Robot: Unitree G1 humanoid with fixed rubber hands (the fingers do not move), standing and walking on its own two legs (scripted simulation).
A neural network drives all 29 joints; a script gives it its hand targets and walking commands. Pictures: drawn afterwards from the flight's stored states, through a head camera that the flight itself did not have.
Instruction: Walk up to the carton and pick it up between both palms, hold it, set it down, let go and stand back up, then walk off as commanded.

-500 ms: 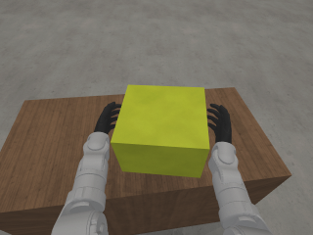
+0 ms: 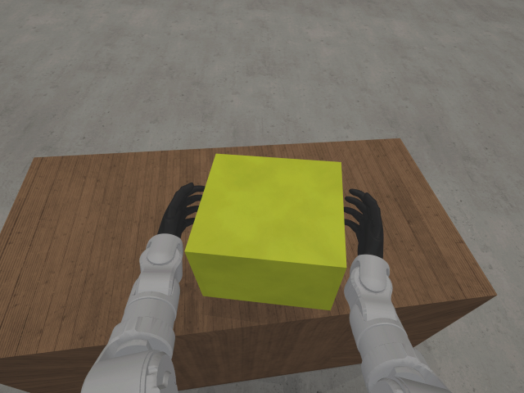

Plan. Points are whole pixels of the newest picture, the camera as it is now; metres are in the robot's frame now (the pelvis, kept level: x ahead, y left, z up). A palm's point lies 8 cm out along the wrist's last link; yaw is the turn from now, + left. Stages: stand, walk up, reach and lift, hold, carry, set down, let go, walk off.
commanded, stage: set down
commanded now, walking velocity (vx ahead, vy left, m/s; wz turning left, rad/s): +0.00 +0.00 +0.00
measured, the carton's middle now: (271, 229) +0.38 -0.03 -0.01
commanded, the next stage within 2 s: none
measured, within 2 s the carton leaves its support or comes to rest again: rests again in 1.56 s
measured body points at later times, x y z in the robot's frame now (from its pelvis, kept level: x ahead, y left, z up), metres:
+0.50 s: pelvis +0.00 +0.01 +0.00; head +0.08 +0.05 +0.44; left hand +0.40 +0.14 -0.02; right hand +0.34 -0.17 +0.00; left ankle -0.04 +0.11 -0.75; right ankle -0.01 -0.14 -0.75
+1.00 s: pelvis +0.00 +0.01 -0.01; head +0.15 +0.05 +0.41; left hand +0.42 +0.14 -0.07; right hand +0.36 -0.17 -0.05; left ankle -0.04 +0.11 -0.74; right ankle -0.01 -0.14 -0.75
